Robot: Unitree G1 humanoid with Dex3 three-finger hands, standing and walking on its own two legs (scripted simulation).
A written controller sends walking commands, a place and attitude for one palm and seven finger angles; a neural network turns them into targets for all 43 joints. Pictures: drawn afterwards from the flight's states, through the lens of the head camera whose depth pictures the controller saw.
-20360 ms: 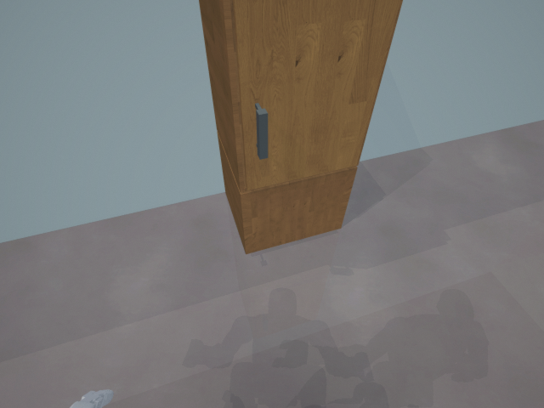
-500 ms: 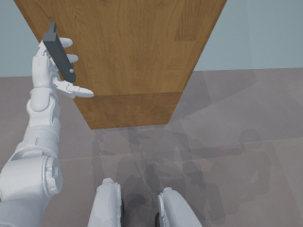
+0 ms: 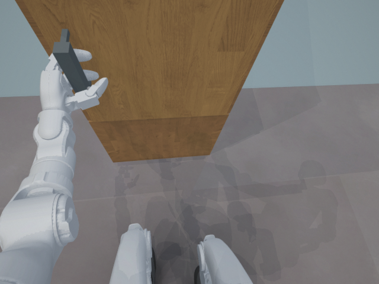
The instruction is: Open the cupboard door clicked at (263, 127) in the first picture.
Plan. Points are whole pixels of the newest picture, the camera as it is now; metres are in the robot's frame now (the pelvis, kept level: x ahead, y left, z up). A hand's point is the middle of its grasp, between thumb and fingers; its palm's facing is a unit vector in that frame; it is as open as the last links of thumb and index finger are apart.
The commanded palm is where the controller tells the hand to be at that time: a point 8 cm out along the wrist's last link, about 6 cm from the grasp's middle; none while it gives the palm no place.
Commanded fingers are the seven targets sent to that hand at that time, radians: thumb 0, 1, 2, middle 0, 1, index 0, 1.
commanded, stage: close the thumb around the handle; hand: left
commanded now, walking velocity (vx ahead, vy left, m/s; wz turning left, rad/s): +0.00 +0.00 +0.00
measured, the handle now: (77, 69) +0.54 +0.21 +0.05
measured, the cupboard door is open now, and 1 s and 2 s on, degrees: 0 27 38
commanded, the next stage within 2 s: pull the door open along its arc in 0.22 s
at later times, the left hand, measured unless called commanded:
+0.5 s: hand (90, 90) +0.50 +0.18 +0.05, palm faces +0.09 -1.00 -0.01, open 5.8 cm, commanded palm +0.45 +0.22 +0.05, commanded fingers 0.00 0.90 0.90 -0.40 -1.35 -0.40 -1.35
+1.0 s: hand (121, 164) +0.33 +0.11 +0.05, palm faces +0.32 -0.94 +0.09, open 6.2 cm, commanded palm +0.26 +0.17 +0.05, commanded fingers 0.00 0.90 0.90 -0.40 -1.35 -0.40 -1.35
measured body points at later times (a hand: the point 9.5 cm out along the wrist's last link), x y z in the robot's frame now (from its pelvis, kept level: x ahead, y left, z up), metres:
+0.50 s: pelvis +0.00 +0.00 +0.00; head +0.15 +0.03 +0.43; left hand +0.48 +0.24 +0.05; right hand +0.04 -0.26 -0.11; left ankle +0.08 +0.11 -0.60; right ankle -0.01 -0.12 -0.60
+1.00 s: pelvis +0.02 -0.01 +0.03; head +0.11 +0.00 +0.47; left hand +0.31 +0.16 +0.05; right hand +0.19 -0.23 -0.08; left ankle +0.08 +0.11 -0.60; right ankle -0.01 -0.12 -0.60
